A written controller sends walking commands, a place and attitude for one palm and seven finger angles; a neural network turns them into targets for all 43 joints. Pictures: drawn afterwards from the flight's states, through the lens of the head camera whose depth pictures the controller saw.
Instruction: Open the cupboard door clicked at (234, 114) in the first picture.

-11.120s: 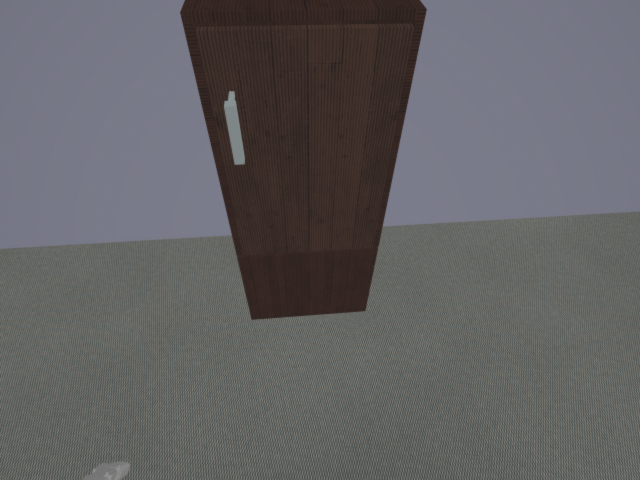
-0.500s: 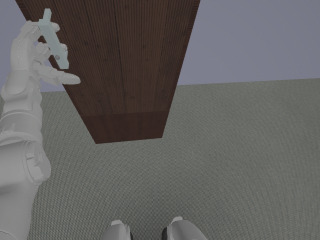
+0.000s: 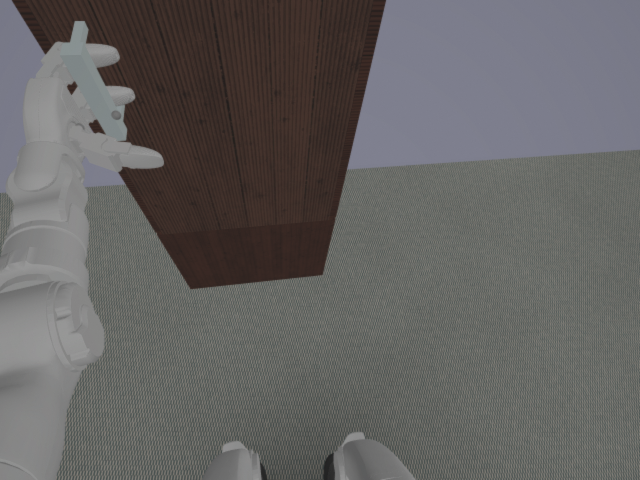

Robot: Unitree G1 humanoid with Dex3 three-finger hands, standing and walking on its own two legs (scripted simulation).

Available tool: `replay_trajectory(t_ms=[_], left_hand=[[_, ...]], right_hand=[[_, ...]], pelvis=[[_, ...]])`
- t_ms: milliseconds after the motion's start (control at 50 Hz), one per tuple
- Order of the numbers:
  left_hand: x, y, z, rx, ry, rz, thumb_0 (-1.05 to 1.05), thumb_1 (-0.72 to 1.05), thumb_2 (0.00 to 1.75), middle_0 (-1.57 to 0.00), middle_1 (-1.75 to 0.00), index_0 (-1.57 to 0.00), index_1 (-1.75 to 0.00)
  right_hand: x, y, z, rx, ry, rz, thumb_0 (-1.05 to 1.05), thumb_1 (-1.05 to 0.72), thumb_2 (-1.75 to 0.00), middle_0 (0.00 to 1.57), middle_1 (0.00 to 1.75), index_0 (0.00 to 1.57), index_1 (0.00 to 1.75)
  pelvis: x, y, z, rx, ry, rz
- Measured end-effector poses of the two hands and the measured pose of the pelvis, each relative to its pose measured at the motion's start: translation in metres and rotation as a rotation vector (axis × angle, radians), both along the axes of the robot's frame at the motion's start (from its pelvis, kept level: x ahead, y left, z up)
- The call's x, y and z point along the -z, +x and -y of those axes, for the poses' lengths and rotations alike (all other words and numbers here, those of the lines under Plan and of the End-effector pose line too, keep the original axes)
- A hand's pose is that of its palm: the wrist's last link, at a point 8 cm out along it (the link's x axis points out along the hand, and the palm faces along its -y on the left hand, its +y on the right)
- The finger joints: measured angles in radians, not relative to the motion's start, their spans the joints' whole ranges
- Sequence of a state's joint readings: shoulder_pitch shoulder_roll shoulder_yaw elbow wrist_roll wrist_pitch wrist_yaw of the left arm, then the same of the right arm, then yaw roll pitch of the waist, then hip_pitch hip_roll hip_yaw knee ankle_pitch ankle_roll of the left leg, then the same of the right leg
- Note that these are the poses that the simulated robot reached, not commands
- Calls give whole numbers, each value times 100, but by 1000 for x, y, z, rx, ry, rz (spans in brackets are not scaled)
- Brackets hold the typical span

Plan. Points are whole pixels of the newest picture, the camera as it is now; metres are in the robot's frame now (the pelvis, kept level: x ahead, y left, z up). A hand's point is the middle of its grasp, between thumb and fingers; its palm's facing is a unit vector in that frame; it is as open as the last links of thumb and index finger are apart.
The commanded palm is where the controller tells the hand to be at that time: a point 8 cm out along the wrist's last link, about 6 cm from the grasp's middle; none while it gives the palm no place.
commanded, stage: slide the fingers in behind the handle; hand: left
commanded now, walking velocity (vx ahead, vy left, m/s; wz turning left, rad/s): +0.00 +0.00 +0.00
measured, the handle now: (100, 85) +0.58 +0.21 +0.10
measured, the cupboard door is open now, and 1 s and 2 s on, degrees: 0 0 17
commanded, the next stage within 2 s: close the thumb around the handle in 0.12 s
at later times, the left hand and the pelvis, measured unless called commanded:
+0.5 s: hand (115, 117) +0.53 +0.19 +0.10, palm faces +0.03 -1.00 -0.01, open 11.7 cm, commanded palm +0.51 +0.23 +0.10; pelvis +0.01 +0.01 +0.00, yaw +0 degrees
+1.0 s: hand (116, 116) +0.53 +0.18 +0.10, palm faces +0.03 -1.00 -0.01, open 5.6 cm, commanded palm +0.51 +0.23 +0.10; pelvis +0.00 +0.01 +0.00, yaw +0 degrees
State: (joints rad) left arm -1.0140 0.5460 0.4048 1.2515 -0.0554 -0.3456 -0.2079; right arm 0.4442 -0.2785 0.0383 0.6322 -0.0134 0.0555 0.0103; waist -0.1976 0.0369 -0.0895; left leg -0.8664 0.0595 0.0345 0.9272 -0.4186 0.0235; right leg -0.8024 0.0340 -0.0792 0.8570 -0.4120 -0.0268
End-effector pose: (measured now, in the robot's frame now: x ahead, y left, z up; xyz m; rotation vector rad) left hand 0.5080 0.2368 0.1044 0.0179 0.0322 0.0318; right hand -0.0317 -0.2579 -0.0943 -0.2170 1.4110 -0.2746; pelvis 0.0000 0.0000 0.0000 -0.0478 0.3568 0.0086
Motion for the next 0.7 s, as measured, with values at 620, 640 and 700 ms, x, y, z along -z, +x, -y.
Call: replay_trajectory(t_ms=[620,640,700], left_hand=[[1,1,-2,2,-7,14,0,16,58,-34,-127,-34,-127],[1,1,-2,2,-8,13,0,21,60,-35,-128,-35,-128],[2,1,-2,6,-6,-1,0,37,67,-36,-130,-36,-129]], right_hand=[[1,11,-8,-9,7,11,1,-90,-90,20,30,20,30],[2,11,-8,-9,7,10,1,-90,-90,20,30,20,30],[2,10,-8,-9,7,9,1,-90,-90,20,30,20,30]], pelvis=[[0,5,-7,-1,-4,-3],[0,5,-7,-1,-4,-3],[0,4,-7,-2,-4,-1]])
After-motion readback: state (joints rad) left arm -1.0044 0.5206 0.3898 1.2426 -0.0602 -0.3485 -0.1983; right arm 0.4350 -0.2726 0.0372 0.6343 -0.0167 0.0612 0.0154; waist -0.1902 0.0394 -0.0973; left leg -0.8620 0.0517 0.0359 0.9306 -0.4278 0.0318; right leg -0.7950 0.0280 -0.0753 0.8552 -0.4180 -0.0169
